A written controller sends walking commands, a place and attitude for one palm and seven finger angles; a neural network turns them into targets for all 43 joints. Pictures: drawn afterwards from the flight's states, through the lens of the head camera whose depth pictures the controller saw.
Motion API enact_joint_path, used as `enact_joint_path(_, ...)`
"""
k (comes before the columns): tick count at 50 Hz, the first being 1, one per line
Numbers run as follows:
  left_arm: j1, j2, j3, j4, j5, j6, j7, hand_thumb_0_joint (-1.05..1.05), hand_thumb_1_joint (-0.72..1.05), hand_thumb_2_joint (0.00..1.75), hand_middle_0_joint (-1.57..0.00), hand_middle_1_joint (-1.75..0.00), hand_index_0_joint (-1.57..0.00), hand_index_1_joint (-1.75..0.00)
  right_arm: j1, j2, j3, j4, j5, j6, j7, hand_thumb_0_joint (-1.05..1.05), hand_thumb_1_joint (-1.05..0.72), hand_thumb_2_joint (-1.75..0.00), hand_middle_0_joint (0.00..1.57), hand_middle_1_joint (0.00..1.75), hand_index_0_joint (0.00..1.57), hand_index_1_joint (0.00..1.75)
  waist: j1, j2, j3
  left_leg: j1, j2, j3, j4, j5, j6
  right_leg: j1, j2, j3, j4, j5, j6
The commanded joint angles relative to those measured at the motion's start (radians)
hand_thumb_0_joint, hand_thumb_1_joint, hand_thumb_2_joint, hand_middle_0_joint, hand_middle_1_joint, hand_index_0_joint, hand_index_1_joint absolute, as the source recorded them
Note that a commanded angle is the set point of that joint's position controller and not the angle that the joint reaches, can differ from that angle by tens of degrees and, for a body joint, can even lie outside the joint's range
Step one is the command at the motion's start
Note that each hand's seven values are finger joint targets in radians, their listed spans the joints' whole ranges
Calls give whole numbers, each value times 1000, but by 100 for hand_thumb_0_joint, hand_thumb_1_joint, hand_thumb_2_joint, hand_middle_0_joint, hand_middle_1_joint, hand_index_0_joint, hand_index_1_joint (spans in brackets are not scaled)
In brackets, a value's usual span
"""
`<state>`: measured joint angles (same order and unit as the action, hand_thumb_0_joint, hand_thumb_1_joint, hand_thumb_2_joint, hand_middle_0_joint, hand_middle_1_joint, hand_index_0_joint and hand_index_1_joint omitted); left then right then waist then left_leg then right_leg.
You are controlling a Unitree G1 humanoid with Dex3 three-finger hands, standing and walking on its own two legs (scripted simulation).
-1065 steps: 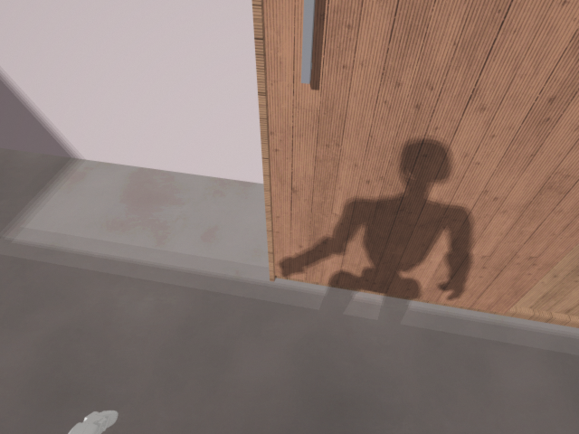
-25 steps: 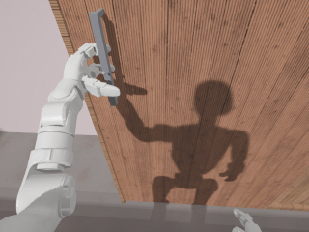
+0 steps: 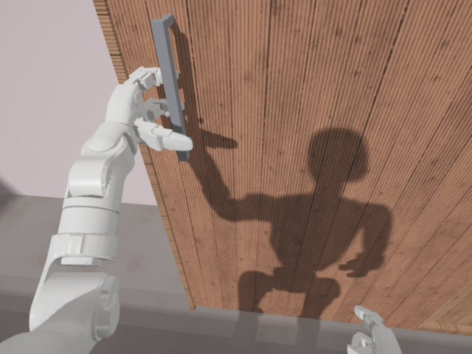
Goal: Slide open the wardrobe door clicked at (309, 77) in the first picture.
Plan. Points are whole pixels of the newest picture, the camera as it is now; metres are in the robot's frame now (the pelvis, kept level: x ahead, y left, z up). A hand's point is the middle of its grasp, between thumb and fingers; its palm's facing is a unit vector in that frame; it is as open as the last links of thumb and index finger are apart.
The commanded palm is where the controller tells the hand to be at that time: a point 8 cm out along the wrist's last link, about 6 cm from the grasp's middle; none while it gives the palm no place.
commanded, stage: move the hooked fingers beside the handle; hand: left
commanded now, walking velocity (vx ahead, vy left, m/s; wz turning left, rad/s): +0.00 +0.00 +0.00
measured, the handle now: (176, 95) +0.46 +0.14 +0.24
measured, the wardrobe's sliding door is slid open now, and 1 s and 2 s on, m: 0.00 0.00 0.00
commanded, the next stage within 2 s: none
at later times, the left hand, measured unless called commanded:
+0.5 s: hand (161, 114) +0.40 +0.15 +0.25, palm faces -0.02 -1.00 -0.01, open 13.9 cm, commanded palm +0.38 +0.21 +0.24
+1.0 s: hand (143, 117) +0.39 +0.18 +0.24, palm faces +0.00 -1.00 -0.02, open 13.9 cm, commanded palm +0.37 +0.23 +0.24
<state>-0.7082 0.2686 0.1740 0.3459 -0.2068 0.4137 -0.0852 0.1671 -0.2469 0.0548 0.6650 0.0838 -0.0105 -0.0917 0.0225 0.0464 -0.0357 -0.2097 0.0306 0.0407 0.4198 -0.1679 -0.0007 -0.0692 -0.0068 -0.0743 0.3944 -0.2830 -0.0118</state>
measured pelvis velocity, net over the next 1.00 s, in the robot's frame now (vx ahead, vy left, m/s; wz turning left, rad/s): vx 0.01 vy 0.00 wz -0.01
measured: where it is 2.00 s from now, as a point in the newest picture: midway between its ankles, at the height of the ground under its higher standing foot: outside the picture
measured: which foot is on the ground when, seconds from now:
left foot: down 0.00-1.00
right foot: down 0.00-1.00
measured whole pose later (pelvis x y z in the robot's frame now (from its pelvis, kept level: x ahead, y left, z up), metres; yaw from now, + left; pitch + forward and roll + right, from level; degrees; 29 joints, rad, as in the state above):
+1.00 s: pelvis +0.01 +0.00 +0.00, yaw -1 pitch -2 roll +0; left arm -0.62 0.36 0.26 0.31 -0.23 0.39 -0.18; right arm 0.19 -0.26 0.05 0.65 0.09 -0.01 -0.10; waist 0.01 0.05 -0.05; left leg -0.21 0.03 0.05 0.42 -0.18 0.00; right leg -0.07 0.00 -0.06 0.39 -0.29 -0.01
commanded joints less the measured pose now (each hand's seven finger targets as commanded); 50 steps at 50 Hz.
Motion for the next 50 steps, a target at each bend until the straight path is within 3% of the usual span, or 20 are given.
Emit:
enact_joint_path(1,-505,208,84,-187,-14,-81,-6,0,-50,30,-30,-120,-30,-120,-113,-117,-36,-148,-12,-46,-7,0,-90,-90,20,30,20,30,-7,-59,-274,234,-33,-35,-22,184,50,-80,16,40,-60,308,-8)
enact_joint_path(4,-489,201,89,-212,-9,-96,-4,0,-50,30,-30,-120,-30,-120,-118,-107,-35,-161,-13,-41,-1,0,-90,-90,20,30,20,30,-3,-50,-293,245,-32,-26,-17,216,47,-64,18,37,-49,350,-8)
enact_joint_path(6,-401,247,135,-183,-11,-97,-7,0,-50,30,-30,-120,-30,-120,-120,-114,-36,-168,-12,-31,0,0,-90,-90,20,30,20,30,15,-100,-277,209,-31,-23,-25,213,50,-34,16,38,-53,366,-4)
enact_joint_path(8,-426,220,107,-204,-11,-91,-13,0,-50,30,-30,-120,-30,-120,-124,-111,-36,-174,-7,-31,0,0,-90,-90,20,30,20,30,1,-83,-250,213,-29,-15,-23,197,51,-61,17,40,-59,355,0)
enact_joint_path(11,-391,255,132,-234,-11,-88,-21,0,-50,30,-30,-120,-30,-120,-128,-117,-38,-183,-6,-28,-2,0,-90,-90,20,30,20,30,11,-76,-262,212,-31,-13,-25,204,53,-44,15,41,-59,364,0)
enact_joint_path(16,-455,202,69,-276,-21,-86,-40,0,-50,30,-30,-120,-30,-120,-126,-116,-40,-177,1,-42,-7,0,-90,-90,20,30,20,30,-19,-46,-243,243,-29,-22,-17,187,54,-93,22,38,-66,322,-2)
enact_joint_path(18,-470,208,69,-263,-22,-80,-41,0,-50,30,-30,-120,-30,-120,-122,-119,-40,-166,1,-46,-11,0,-90,-90,20,30,20,30,-24,-36,-239,248,-29,-25,-15,179,52,-109,24,38,-66,310,-2)
enact_joint_path(20,-446,246,102,-247,-21,-80,-41,0,-50,30,-30,-120,-30,-120,-113,-127,-46,-160,-2,-48,-12,0,-90,-90,20,30,20,30,-14,-38,-252,248,-29,-27,-15,182,52,-100,23,38,-69,305,-4)
enact_joint_path(22,-462,223,83,-239,-21,-77,-40,0,-50,30,-30,-120,-30,-120,-116,-121,-41,-161,-1,-50,-13,0,-90,-90,20,30,20,30,-17,-34,-258,240,-32,-26,-16,186,52,-94,20,38,-63,317,-3)
enact_joint_path(25,-428,269,121,-184,-21,-81,-40,0,-50,30,-30,-120,-30,-120,-103,-130,-46,-154,-3,-46,-13,0,-90,-90,20,30,20,30,-11,-58,-244,225,-29,-27,-19,170,51,-95,22,37,-70,294,-2)
enact_joint_path(27,-464,252,101,-192,-20,-90,-44,0,-50,30,-30,-120,-30,-120,-104,-127,-44,-158,-2,-47,-13,0,-90,-90,20,30,20,30,-17,-42,-249,223,-31,-25,-19,179,52,-92,18,38,-64,314,-2)
enact_joint_path(30,-389,327,170,-186,-20,-104,-52,0,-50,30,-30,-120,-30,-120,-98,-135,-49,-169,-4,-43,-11,0,-90,-90,20,30,20,30,6,-59,-281,220,-30,-22,-15,212,53,-54,17,41,-58,357,-2)
enact_joint_path(37,-375,287,135,-255,-34,-111,-90,0,-50,30,-30,-120,-30,-120,-115,-127,-46,-189,5,-49,-8,0,-90,-90,20,30,20,30,-7,-44,-271,237,-32,-19,-5,229,54,-70,18,39,-51,392,0)
enact_joint_path(38,-366,306,149,-242,-35,-103,-93,0,-50,30,-30,-120,-30,-120,-114,-130,-46,-185,7,-47,-11,0,-90,-90,20,30,20,30,-7,-48,-261,232,-30,-18,-7,213,53,-80,20,38,-53,372,0)
enact_joint_path(41,-386,284,125,-282,-37,-97,-98,0,-50,30,-30,-120,-30,-120,-119,-129,-45,-189,7,-54,-11,0,-90,-90,20,30,20,30,-10,-11,-259,244,-30,-25,-7,212,52,-92,19,37,-56,351,-3)
enact_joint_path(45,-371,303,138,-246,-41,-86,-97,0,-50,30,-30,-120,-30,-120,-112,-136,-46,-174,7,-55,-15,0,-90,-90,20,30,20,30,-15,-60,-240,237,-27,-29,-8,186,52,-109,22,34,-63,317,-1)
enact_joint_path(46,-393,312,142,-263,-40,-91,-95,0,-50,30,-30,-120,-30,-120,-117,-134,-44,-177,6,-56,-16,0,-90,-90,20,30,20,30,-12,-33,-251,235,-29,-31,-11,189,51,-102,19,36,-60,318,-3)
enact_joint_path(47,-392,292,130,-257,-41,-88,-96,0,-50,30,-30,-120,-30,-120,-121,-129,-42,-180,7,-58,-17,0,-90,-90,20,30,20,30,-14,-38,-245,233,-31,-29,-9,185,52,-107,20,37,-61,317,-1)
enact_joint_path(50,-388,311,138,-248,-37,-97,-94,0,-50,30,-30,-120,-30,-120,-111,-135,-44,-174,5,-57,-16,0,-90,-90,20,30,20,30,-13,-18,-259,247,-27,-33,-9,193,48,-104,21,35,-60,312,-4)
